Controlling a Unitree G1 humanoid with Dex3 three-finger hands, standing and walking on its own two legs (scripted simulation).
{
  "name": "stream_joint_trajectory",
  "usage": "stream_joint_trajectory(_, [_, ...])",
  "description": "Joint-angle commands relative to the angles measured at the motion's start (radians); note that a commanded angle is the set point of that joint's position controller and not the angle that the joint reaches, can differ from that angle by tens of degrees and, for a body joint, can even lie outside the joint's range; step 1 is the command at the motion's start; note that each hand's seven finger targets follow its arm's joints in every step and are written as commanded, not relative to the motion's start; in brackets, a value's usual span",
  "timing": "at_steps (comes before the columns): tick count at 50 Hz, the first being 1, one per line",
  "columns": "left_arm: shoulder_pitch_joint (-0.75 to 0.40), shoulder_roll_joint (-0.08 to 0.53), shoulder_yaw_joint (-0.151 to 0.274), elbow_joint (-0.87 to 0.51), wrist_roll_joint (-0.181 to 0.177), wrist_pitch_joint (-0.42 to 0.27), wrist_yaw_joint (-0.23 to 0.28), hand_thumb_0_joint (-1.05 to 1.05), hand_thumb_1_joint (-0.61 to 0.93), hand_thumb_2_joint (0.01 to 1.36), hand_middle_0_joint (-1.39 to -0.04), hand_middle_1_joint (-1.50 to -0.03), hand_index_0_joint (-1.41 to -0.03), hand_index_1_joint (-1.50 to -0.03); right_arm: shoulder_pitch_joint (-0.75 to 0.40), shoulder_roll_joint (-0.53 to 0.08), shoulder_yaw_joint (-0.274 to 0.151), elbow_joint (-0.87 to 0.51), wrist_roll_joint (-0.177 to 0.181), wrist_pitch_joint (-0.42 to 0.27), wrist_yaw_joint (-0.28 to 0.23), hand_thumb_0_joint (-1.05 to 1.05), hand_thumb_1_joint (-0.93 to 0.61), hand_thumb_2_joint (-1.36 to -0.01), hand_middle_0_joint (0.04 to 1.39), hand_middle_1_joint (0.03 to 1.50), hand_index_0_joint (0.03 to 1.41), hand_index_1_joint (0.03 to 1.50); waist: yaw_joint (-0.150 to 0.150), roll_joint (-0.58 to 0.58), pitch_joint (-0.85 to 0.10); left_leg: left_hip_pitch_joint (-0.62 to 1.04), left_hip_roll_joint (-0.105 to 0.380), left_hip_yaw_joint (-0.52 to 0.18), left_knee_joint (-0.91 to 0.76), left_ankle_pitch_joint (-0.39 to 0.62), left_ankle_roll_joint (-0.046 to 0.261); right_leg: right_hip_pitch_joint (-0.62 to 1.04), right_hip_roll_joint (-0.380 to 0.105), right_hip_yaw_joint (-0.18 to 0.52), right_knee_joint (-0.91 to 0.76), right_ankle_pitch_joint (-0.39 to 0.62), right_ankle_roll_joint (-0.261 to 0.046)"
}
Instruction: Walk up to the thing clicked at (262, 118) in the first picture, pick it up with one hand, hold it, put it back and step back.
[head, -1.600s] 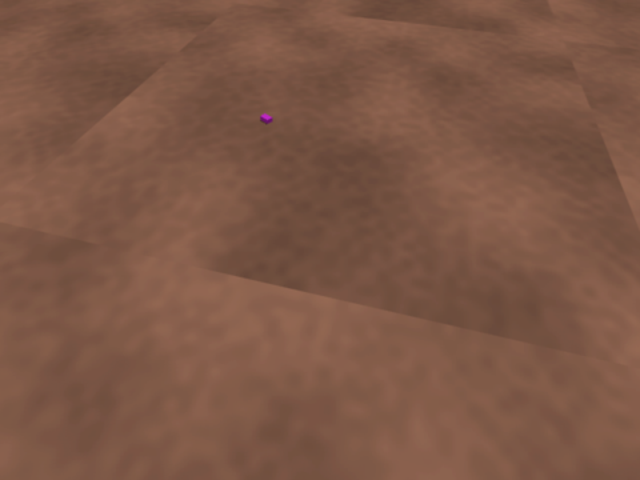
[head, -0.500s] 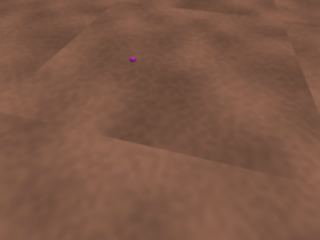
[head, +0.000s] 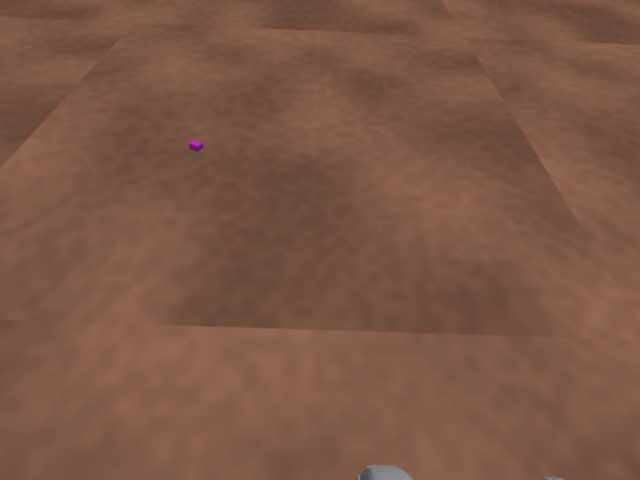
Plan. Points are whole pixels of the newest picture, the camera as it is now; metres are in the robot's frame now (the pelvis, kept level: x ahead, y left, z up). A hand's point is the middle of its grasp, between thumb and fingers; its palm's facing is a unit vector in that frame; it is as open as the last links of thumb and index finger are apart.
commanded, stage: walk up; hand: left
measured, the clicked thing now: (196, 145) +1.85 +0.53 -0.76
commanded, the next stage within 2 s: none
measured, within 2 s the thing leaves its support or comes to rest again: neither
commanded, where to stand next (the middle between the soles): +1.42 +0.49 m, yaw -22 degrees
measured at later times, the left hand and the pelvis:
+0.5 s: hand (113, 343) +0.38 +0.33 -0.15, palm faces -0.15 -0.90 -0.41, open 7.3 cm; pelvis +0.26 +0.06 -0.02, yaw -7 degrees
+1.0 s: hand (125, 203) +0.71 +0.39 -0.13, palm faces -0.31 -0.84 -0.45, open 7.3 cm; pelvis +0.53 +0.15 -0.02, yaw -15 degrees
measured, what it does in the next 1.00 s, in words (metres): walks ahead, turning right: right foot, then left foot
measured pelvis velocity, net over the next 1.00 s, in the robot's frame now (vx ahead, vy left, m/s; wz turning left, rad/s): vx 0.53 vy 0.15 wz -0.26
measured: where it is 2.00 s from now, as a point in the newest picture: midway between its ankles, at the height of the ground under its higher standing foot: (228, 273)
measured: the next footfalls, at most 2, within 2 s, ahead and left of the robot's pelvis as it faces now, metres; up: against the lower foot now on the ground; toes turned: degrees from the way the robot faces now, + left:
right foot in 0.22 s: +0.26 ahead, -0.13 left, +0.00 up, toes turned -11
left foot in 0.58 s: +0.49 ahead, +0.22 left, +0.00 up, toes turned -2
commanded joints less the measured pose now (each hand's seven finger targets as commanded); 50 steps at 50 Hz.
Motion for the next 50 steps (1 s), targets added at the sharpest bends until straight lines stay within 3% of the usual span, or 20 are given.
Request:
stream_joint_trajectory(1, [-0.117,0.181,0.056,-0.121,-0.007,-0.038,-0.018,0.0,0.9,0.9,-0.2,-0.3,-0.2,-0.3,-0.045,-0.272,-0.061,-0.092,0.005,-0.04,-0.013,0.0,-0.9,-0.9,0.2,0.3,0.2,0.3,-0.008,0.162,0.101,0.071,0.257,-0.258,-0.33,-0.264,0.155,-0.131,-0.077,0.028,-0.155,0.072,0.021])
stream_joint_trajectory(8, [-0.196,0.137,0.058,-0.166,-0.007,-0.043,-0.015,0.0,0.9,0.9,-0.2,-0.3,-0.2,-0.3,0.006,-0.261,-0.06,-0.112,0.001,-0.024,-0.007,0.0,-0.9,-0.9,0.2,0.3,0.2,0.3,-0.011,0.085,0.106,0.025,0.231,-0.093,-0.198,0.111,0.106,0.098,-0.024,-0.092,-0.353,0.178,-0.024])
stream_joint_trajectory(10, [-0.04,0.141,0.069,-0.129,-0.006,-0.047,0.0,0.0,0.9,0.9,-0.2,-0.3,-0.2,-0.3,-0.019,-0.253,-0.054,-0.132,0.003,-0.014,-0.012,0.0,-0.9,-0.9,0.2,0.3,0.2,0.3,0.082,0.014,-0.004,-0.028,0.158,0.022,0.088,0.421,0.064,0.378,0.046,-0.164,-0.455,0.19,-0.048])
stream_joint_trajectory(11, [0.118,0.195,0.097,-0.088,-0.002,-0.053,0.016,0.0,0.9,0.9,-0.2,-0.3,-0.2,-0.3,0.005,-0.212,-0.037,-0.147,0.003,-0.016,-0.011,0.0,-0.9,-0.9,0.2,0.3,0.2,0.3,0.153,-0.104,-0.111,-0.131,0.093,0.056,0.356,0.361,0.027,0.617,0.027,-0.114,-0.481,0.148,-0.061])
stream_joint_trajectory(12, [0.242,0.29,0.132,-0.08,0.011,-0.058,0.032,0.0,0.9,0.9,-0.2,-0.3,-0.2,-0.3,0.038,-0.158,-0.014,-0.178,0.004,-0.019,-0.013,0.0,-0.9,-0.9,0.2,0.3,0.2,0.3,0.188,-0.276,-0.198,-0.42,0.006,0.03,0.634,-0.025,-0.016,0.847,-0.214,0.293,-0.535,-0.039,-0.136])
stream_joint_trajectory(13, [0.234,0.346,0.134,-0.103,-0.004,-0.057,0.043,0.0,0.9,0.9,-0.2,-0.3,-0.2,-0.3,0.033,-0.216,-0.019,-0.18,0.017,-0.016,-0.015,0.0,-0.9,-0.9,0.2,0.3,0.2,0.3,0.183,-0.237,-0.206,-0.612,-0.049,-0.098,0.778,-0.266,-0.049,0.884,-0.394,0.716,-0.656,-0.084,-0.272])
stream_joint_trajectory(14, [0.171,0.339,0.13,-0.133,-0.011,-0.053,0.052,0.0,0.9,0.9,-0.2,-0.3,-0.2,-0.3,-0.034,-0.268,-0.03,-0.165,0.012,-0.016,-0.024,0.0,-0.9,-0.9,0.2,0.3,0.2,0.3,0.176,-0.076,-0.138,-0.619,0.041,-0.206,0.839,-0.239,-0.061,0.745,-0.411,0.705,-0.663,-0.052,-0.31])
stream_joint_trajectory(18, [-0.033,0.247,0.098,-0.202,-0.025,-0.073,0.066,0.0,0.9,0.9,-0.2,-0.3,-0.2,-0.3,0.02,-0.239,-0.032,-0.132,0.011,-0.005,-0.003,0.0,-0.9,-0.9,0.2,0.3,0.2,0.3,0.028,-0.069,0.027,-0.449,0.152,-0.228,0.647,-0.086,-0.059,0.358,-0.274,0.29,-0.682,0.145,-0.217])
stream_joint_trajectory(23, [-0.103,0.285,0.097,-0.229,0.002,-0.103,0.057,0.0,0.9,0.9,-0.2,-0.3,-0.2,-0.3,0.014,-0.207,-0.051,-0.136,0.005,0.017,0.056,0.0,-0.9,-0.9,0.2,0.3,0.2,0.3,-0.004,-0.151,0.059,-0.211,0.135,-0.09,0.316,0.043,-0.043,0.034,-0.194,0.099,-0.708,-0.116,-0.181])
stream_joint_trajectory(27, [-0.138,0.27,0.089,-0.206,0.012,-0.09,0.055,0.0,0.9,0.9,-0.2,-0.3,-0.2,-0.3,0.144,-0.224,-0.086,-0.098,-0.004,0.015,0.054,0.0,-0.9,-0.9,0.2,0.3,0.2,0.3,-0.097,-0.035,0.028,0.091,0.053,0.042,0.266,0.103,-0.054,-0.164,-0.136,0.031,-0.521,-0.242,-0.125])
stream_joint_trajectory(28, [-0.131,0.231,0.076,-0.209,0.026,-0.083,0.057,0.0,0.9,0.9,-0.2,-0.3,-0.2,-0.3,0.254,-0.255,-0.102,-0.071,-0.009,0.013,0.044,0.0,-0.9,-0.9,0.2,0.3,0.2,0.3,-0.155,0.077,-0.011,0.225,0.043,0.006,0.253,0.012,-0.044,-0.239,-0.103,0.005,-0.297,-0.212,-0.101])
stream_joint_trajectory(29, [-0.07,0.133,0.047,-0.202,0.018,-0.08,0.056,0.0,0.9,0.9,-0.2,-0.3,-0.2,-0.3,0.365,-0.338,-0.124,-0.053,-0.019,0.001,0.027,0.0,-0.9,-0.9,0.2,0.3,0.2,0.3,-0.21,0.357,-0.042,0.293,0.171,-0.244,-0.002,-0.338,0.011,-0.33,0.03,-0.068,0.123,-0.114,-0.065])
stream_joint_trajectory(30, [-0.024,0.107,0.033,-0.208,-0.015,-0.076,0.072,0.0,0.9,0.9,-0.2,-0.3,-0.2,-0.3,0.26,-0.412,-0.123,-0.106,-0.002,-0.009,0.015,0.0,-0.9,-0.9,0.2,0.3,0.2,0.3,-0.143,0.468,-0.025,0.215,0.39,-0.735,-0.292,-0.527,0.097,-0.419,0.112,0.002,0.313,-0.204,-0.053])
stream_joint_trajectory(31, [-0.017,0.158,0.029,-0.19,-0.003,-0.08,0.084,0.0,0.9,0.9,-0.2,-0.3,-0.2,-0.3,0.125,-0.423,-0.131,-0.142,0.02,-0.007,0.004,0.0,-0.9,-0.9,0.2,0.3,0.2,0.3,-0.075,0.332,0.005,0.078,0.444,-0.817,-0.335,-0.609,0.169,-0.356,0.024,0.092,0.393,-0.152,-0.065])
stream_joint_trajectory(33, [0.009,0.206,0.048,-0.13,-0.025,-0.08,0.068,0.0,0.9,0.9,-0.2,-0.3,-0.2,-0.3,0.023,-0.311,-0.097,-0.174,0.013,-0.018,-0.01,0.0,-0.9,-0.9,0.2,0.3,0.2,0.3,-0.02,0.16,0.024,0.031,0.329,-0.484,-0.217,-0.375,0.108,-0.292,-0.041,0.096,0.285,0.02,-0.044])
stream_joint_trajectory(36, [0.047,0.202,0.059,-0.092,-0.024,-0.066,0.053,0.0,0.9,0.9,-0.2,-0.3,-0.2,-0.3,0.03,-0.26,-0.067,-0.166,0.01,-0.027,-0.012,0.0,-0.9,-0.9,0.2,0.3,0.2,0.3,-0.004,0.193,0.023,-0.004,0.261,-0.269,-0.201,-0.154,0.104,-0.173,-0.063,0.054,0.111,0.049,-0.015])
stream_joint_trajectory(41, [-0.055,0.158,0.054,-0.152,-0.011,-0.05,0.037,0.0,0.9,0.9,-0.2,-0.3,-0.2,-0.3,0.095,-0.253,-0.064,-0.167,0.0,-0.02,-0.013,0.0,-0.9,-0.9,0.2,0.3,0.2,0.3,-0.035,0.149,0.03,0.108,0.277,-0.189,-0.226,-0.028,0.15,-0.169,-0.048,0.001,-0.134,0.06,0.004])
stream_joint_trajectory(46, [-0.114,0.115,0.052,-0.184,-0.018,-0.047,0.033,0.0,0.9,0.9,-0.2,-0.3,-0.2,-0.3,0.084,-0.236,-0.056,-0.187,-0.013,-0.003,-0.009,0.0,-0.9,-0.9,0.2,0.3,0.2,0.3,-0.028,0.081,0.053,0.035,0.199,-0.042,-0.159,0.261,0.067,0.049,0.015,-0.123,-0.339,0.202,-0.017])
stream_joint_trajectory(48, [-0.046,0.117,0.061,-0.171,-0.019,-0.044,0.042,0.0,0.9,0.9,-0.2,-0.3,-0.2,-0.3,0.059,-0.239,-0.057,-0.203,-0.009,0.005,-0.015,0.0,-0.9,-0.9,0.2,0.3,0.2,0.3,0.026,0.046,0.026,-0.018,0.2,-0.024,-0.031,0.401,0.043,0.219,0.046,-0.141,-0.379,0.199,-0.033])
stream_joint_trajectory(50, [0.172,0.18,0.097,-0.122,-0.011,-0.048,0.065,0.0,0.9,0.9,-0.2,-0.3,-0.2,-0.3,0.047,-0.207,-0.038,-0.223,-0.005,0.005,-0.019,0.0,-0.9,-0.9,0.2,0.3,0.2,0.3,0.144,-0.051,-0.099,-0.14,0.114,0.045,0.324,0.457,-0.032,0.552,-0.001,-0.06,-0.507,0.163,-0.076])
